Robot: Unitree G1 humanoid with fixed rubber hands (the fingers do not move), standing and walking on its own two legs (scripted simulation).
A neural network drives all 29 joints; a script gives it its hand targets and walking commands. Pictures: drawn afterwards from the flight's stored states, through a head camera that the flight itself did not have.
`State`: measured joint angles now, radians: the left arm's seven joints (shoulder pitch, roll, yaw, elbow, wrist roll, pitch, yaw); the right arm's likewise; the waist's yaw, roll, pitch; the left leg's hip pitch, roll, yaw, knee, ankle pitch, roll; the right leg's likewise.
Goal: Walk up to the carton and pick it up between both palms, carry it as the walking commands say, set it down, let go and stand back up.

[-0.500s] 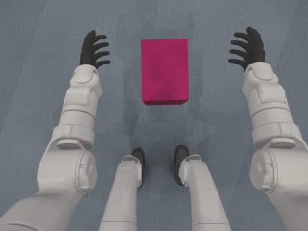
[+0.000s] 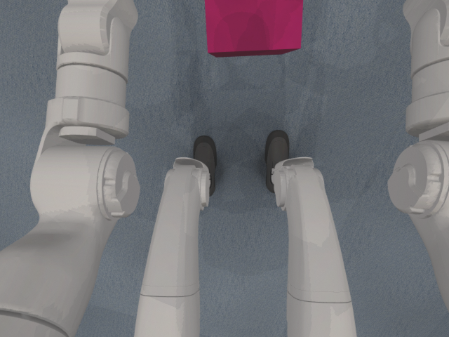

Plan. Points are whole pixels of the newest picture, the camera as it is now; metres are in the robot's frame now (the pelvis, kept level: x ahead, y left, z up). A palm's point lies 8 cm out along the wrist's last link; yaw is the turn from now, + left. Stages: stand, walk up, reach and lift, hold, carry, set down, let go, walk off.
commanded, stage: reach and lift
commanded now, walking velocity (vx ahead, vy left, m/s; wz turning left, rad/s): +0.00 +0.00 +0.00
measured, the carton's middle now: out of the picture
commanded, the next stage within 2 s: none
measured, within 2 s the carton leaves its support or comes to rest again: neither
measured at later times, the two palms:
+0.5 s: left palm out of the picture +0.56 +0.15 -0.32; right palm out of the picture +0.56 -0.20 -0.32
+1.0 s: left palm (168, 3) +0.55 +0.16 -0.45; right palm out of the picture +0.55 -0.19 -0.45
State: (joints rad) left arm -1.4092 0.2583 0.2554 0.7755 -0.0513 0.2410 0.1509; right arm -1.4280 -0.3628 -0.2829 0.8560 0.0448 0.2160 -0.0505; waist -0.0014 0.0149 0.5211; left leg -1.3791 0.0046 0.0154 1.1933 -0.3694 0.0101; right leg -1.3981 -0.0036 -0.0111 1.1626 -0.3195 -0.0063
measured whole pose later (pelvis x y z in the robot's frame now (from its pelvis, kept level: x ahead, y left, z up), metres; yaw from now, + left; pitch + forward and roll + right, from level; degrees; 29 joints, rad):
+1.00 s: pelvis -0.02 -0.01 -0.27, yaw +1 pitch +34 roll +0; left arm -1.65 0.38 0.05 1.16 -0.25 0.13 0.17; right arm -1.67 -0.43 -0.08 1.21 0.25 0.13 -0.12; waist -0.02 0.01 0.52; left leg -2.18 -0.01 0.01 2.20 -0.61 0.00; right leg -2.21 -0.03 -0.02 2.17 -0.56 -0.02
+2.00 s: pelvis -0.01 -0.01 -0.28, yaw +2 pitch +34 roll +0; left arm -1.65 0.31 0.03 1.17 -0.23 0.09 0.17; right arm -1.66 -0.35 -0.05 1.20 0.20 0.08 -0.11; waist -0.03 0.02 0.52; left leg -2.18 -0.03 0.00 2.24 -0.65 -0.01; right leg -2.21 -0.02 -0.01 2.22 -0.60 -0.01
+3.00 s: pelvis -0.02 -0.01 -0.26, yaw +4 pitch +30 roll +0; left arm -1.58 0.22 0.23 0.91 -0.05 0.30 0.21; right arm -1.52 -0.30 -0.18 0.87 0.08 0.34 -0.12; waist -0.05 0.03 0.52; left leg -2.09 -0.09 -0.03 2.20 -0.64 -0.04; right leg -2.09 0.04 0.02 2.19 -0.63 0.03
